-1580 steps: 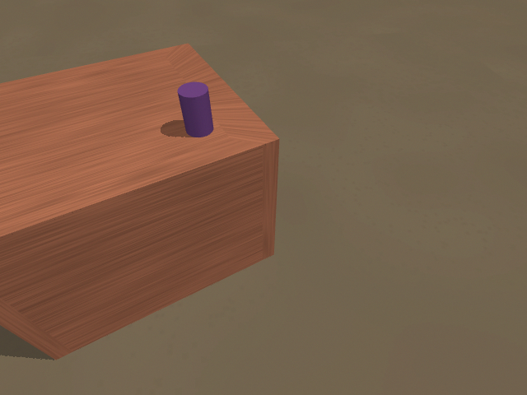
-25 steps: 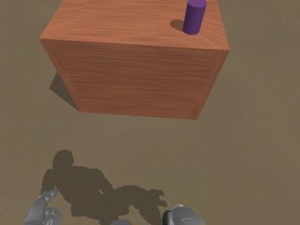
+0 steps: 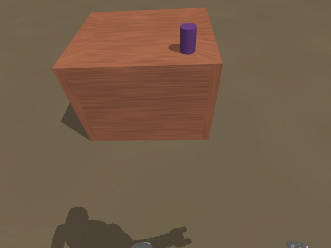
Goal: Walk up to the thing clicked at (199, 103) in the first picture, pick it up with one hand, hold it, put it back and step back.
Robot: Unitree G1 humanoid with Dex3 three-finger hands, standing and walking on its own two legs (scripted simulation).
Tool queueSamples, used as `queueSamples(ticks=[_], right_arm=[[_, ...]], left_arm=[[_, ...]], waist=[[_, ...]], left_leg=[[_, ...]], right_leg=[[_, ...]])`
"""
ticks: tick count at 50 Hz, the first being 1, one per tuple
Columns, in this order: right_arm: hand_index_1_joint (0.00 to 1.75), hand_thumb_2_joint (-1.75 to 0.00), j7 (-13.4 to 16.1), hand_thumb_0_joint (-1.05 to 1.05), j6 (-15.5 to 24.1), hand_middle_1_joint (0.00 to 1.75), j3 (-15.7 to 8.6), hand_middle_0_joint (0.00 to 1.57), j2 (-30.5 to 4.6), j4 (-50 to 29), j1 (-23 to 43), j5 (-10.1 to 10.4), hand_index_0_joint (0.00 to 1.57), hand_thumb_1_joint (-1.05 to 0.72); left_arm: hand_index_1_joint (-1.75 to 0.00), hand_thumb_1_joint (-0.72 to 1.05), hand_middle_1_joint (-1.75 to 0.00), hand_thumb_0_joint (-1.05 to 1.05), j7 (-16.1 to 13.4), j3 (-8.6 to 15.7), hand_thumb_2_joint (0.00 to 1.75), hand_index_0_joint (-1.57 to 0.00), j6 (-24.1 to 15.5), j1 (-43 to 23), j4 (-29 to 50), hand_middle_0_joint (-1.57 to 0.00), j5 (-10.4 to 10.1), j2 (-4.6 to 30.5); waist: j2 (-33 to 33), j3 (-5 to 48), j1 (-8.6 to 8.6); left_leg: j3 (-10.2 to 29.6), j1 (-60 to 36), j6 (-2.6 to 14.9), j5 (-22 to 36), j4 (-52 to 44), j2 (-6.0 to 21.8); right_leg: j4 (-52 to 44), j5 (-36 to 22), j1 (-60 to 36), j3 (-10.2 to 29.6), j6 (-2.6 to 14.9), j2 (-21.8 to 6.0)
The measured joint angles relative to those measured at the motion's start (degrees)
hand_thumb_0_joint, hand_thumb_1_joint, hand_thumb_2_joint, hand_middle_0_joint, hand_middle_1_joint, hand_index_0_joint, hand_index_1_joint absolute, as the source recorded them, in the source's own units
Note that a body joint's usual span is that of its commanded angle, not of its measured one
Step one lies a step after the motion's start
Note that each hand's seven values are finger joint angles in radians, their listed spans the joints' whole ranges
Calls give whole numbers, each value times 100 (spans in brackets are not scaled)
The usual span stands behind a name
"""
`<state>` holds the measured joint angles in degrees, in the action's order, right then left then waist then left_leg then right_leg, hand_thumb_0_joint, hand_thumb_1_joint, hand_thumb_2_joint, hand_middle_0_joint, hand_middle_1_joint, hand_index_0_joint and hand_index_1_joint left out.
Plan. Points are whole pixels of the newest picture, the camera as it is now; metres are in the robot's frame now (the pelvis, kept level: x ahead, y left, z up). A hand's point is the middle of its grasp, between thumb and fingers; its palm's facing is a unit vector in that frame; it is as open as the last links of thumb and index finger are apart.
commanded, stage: step back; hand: right
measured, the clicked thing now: (188, 39) +1.13 -0.05 -0.04
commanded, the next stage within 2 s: stand in 0.86 s
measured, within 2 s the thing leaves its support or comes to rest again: neither
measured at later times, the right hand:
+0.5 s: hand out of the picture +0.08 -0.25 -0.15, palm faces -0.07 +0.93 -0.37, open 7.4 cm
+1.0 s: hand out of the picture +0.17 -0.20 -0.14, palm faces -0.12 +0.93 -0.34, open 7.4 cm
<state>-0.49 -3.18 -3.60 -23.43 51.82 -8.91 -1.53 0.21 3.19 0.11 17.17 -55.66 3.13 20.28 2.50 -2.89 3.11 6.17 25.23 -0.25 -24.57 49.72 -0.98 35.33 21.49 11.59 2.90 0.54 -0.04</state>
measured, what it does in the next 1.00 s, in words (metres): steps on the spot: left foot, then right foot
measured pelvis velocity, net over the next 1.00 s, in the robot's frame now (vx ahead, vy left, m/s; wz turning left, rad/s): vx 0.04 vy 0.03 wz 0.10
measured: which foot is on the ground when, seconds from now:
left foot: up 0.00-0.16, down 0.18-1.00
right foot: down 0.00-0.24, up 0.26-0.44, down 0.46-1.00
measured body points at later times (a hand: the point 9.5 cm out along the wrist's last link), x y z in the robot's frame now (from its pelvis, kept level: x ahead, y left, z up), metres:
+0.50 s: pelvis +0.00 +0.00 +0.00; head +0.01 +0.01 +0.45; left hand +0.07 +0.33 -0.12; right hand +0.09 -0.30 -0.13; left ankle +0.00 +0.14 -0.73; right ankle +0.05 -0.11 -0.73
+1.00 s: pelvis +0.04 +0.03 +0.01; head +0.06 +0.05 +0.46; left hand +0.10 +0.35 -0.12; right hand +0.17 -0.25 -0.11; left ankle +0.01 +0.15 -0.73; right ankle +0.05 -0.11 -0.73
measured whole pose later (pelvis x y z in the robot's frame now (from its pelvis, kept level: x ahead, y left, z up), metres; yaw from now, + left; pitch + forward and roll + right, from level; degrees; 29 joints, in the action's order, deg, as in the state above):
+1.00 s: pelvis +0.04 +0.03 +0.01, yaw +6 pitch -2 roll +0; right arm -0.1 1.5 -1.0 -18.5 61.8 -4.7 -0.8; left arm -0.2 0.9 -0.8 4.8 -62.1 0.2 21.0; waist -1.0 -4.2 0.9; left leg 0.5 8.2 0.5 -15.9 26.5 -0.6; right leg 25.8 14.3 9.0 -1.7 -2.1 -3.1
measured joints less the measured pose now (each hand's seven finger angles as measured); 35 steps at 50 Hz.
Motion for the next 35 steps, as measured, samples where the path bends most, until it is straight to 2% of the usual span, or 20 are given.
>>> queueSamples(ticks=[3,8,11,12,15,17,21,24,26,28,30,33,35], right_arm=[[30,-90,-4,0,49,30,-1,20,-47,190,-226,12,20,-90],[30,-90,-86,1,93,30,27,20,53,482,-490,-56,20,-90],[30,-90,-105,1,174,30,25,20,252,614,-425,-80,20,-90],[30,-90,-110,1,225,30,24,20,314,606,-402,-90,20,-90],[30,-90,-149,1,344,30,10,20,362,504,-436,-91,21,-90],[30,-90,-147,1,358,30,12,20,374,461,-460,-108,21,-90],[30,-90,-120,0,365,30,22,20,332,446,-427,-83,21,-90],[30,-90,-68,0,264,30,52,20,250,479,-343,3,21,-90],[30,-90,2,0,187,30,64,20,210,529,-292,46,21,-90],[30,-90,30,0,167,30,71,20,212,578,-259,47,20,-90],[30,-90,16,0,210,30,87,20,187,603,-251,51,20,-90],[30,-90,0,0,265,30,83,20,139,661,-232,30,20,-90],[30,-90,15,0,316,30,77,20,170,737,-177,7,20,-90]], left_arm=[[-30,90,-30,0,-19,9,90,-21,-79,-22,-33,-21,-30,-14],[-30,90,-30,0,-6,59,90,-21,-145,-208,129,-21,-38,121],[-30,90,-30,0,-23,65,90,-21,-89,-348,163,-21,-79,266],[-30,90,-30,0,-32,56,90,-21,-63,-353,147,-20,-99,291],[-30,91,-30,0,-29,5,90,-20,26,-441,6,-20,-147,256],[-30,91,-30,0,-4,-13,90,-20,3,-486,0,-20,-154,259],[-30,91,-30,0,23,5,90,-20,-138,-624,34,-20,-180,265],[-30,91,-30,0,-34,21,90,-20,-240,-771,-13,-20,-169,205],[-30,91,-30,0,-62,-2,90,-20,-274,-821,-47,-20,-112,91],[-30,91,-30,0,-41,-39,90,-21,-239,-844,-84,-20,-77,23],[-30,90,-30,0,-28,-68,90,-21,-202,-875,-116,-20,-77,-39],[-30,90,-30,0,-5,-106,90,-21,-201,-958,-135,-21,-84,-84],[-30,90,-30,0,4,-104,90,-21,-171,-1030,-166,-21,-113,-50]], waist=[[118,14,-99],[81,-52,-148],[-292,-229,-101],[-407,-244,-93],[-328,-142,-253],[-308,-87,-307],[-311,-93,-388],[-218,-148,-382],[-68,-108,-362],[-89,-32,-282],[-98,12,-270],[-74,22,-251],[-164,-51,-244]], left_leg=[[120,-125,-44,130,43,-49],[-235,-690,-95,-96,-925,91],[-475,-1031,-18,798,-1566,-119],[-558,-1083,13,849,-1634,-174],[-474,-1072,154,764,-1612,-63],[-443,-1144,174,792,-1729,18],[-389,-1222,33,801,-1784,111],[-309,-1137,-76,556,-1391,203],[-36,-969,-10,166,-966,161],[-86,-826,-3,-331,-571,50],[-180,-806,20,-436,-579,23],[-290,-880,27,-165,-944,89],[-397,-1071,11,645,-1458,52]], right_leg=[[-137,-117,-8,-162,-82,-68],[26,-29,109,-429,-121,-205],[306,104,178,-310,-187,-468],[450,98,251,-224,-106,-521],[1191,870,558,-217,74,-266],[1322,1004,693,-276,130,-177],[556,414,660,-419,93,-142],[-310,-768,365,-525,33,-27],[-244,-719,350,-629,15,49],[-172,-586,364,-597,54,-11],[-159,-521,343,-605,37,-103],[-76,-426,367,-651,-55,-202],[65,-324,385,-615,-136,-318]])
